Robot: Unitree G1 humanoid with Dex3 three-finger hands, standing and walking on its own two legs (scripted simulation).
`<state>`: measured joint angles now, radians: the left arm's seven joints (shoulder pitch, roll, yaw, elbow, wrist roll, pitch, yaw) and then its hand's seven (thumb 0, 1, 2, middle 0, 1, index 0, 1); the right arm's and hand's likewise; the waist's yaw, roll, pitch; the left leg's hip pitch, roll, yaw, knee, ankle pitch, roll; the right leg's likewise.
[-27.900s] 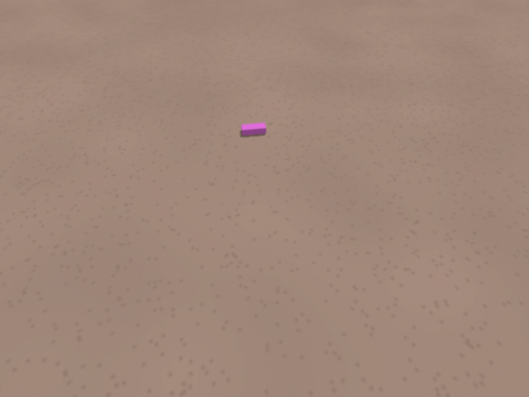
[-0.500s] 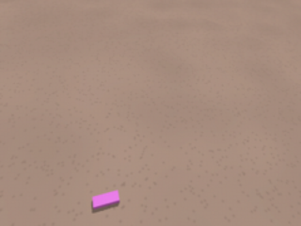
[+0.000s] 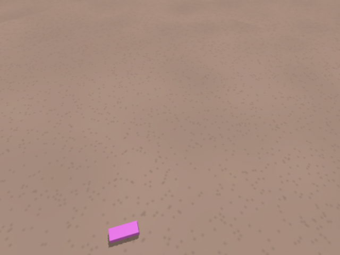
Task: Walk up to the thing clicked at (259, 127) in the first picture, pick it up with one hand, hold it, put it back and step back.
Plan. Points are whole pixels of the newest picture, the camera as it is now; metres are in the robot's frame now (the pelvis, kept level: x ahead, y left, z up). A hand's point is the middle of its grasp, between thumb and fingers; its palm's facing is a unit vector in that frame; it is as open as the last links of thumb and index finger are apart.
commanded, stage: walk up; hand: left
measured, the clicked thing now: (124, 231) +0.39 +0.27 -0.73
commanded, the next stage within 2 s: stand in 0.36 s
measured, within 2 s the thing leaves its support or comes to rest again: neither
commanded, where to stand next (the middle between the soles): +0.01 +0.00 m, yaw +3 degrees
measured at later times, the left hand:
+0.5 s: hand out of the picture +0.09 +0.25 -0.14, palm faces +0.00 -0.94 -0.33, open 7.4 cm
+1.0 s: hand out of the picture +0.06 +0.26 -0.13, palm faces +0.00 -0.94 -0.34, open 7.4 cm
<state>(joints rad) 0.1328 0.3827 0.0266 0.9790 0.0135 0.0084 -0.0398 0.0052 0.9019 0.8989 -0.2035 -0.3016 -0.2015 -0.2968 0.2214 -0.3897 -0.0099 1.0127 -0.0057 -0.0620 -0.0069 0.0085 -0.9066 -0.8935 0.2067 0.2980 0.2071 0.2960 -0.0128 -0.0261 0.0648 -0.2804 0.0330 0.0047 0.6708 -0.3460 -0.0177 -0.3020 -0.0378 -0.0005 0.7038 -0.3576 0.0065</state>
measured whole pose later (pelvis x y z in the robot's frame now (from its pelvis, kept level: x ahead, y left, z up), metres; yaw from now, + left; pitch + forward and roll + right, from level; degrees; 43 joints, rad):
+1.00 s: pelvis -0.01 +0.00 +0.03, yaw +1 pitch -3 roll +0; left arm 0.08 0.36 0.01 1.16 0.01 -0.01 -0.02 0.01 0.90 0.90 -0.20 -0.30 -0.20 -0.30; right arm 0.09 -0.35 -0.01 1.15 -0.01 0.00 0.02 0.01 -0.91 -0.89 0.20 0.30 0.20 0.30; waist 0.00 0.00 0.06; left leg -0.15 0.04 -0.01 0.35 -0.15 -0.04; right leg -0.14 -0.03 -0.03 0.35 -0.16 0.02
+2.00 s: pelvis +0.01 +0.00 +0.03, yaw +1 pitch -2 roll +0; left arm 0.09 0.35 0.00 1.13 0.01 -0.01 -0.01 0.01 0.90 0.90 -0.20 -0.30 -0.20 -0.30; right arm 0.08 -0.36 0.00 1.14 -0.01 0.00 0.01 0.01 -0.91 -0.89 0.20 0.30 0.20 0.30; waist 0.00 0.01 0.05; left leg -0.12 0.04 -0.01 0.33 -0.18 -0.04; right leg -0.12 -0.03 -0.03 0.33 -0.18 0.02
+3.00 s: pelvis +0.02 +0.01 +0.03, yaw +1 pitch -2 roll +0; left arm 0.12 0.35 0.00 1.12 0.01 0.00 -0.01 0.01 0.90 0.90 -0.20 -0.30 -0.20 -0.30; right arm 0.11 -0.35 0.00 1.13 -0.01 0.00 0.01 0.01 -0.91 -0.89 0.20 0.30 0.20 0.30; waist 0.00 0.00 0.05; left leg -0.12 0.03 -0.01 0.33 -0.18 -0.03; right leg -0.12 -0.04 -0.02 0.33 -0.19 0.03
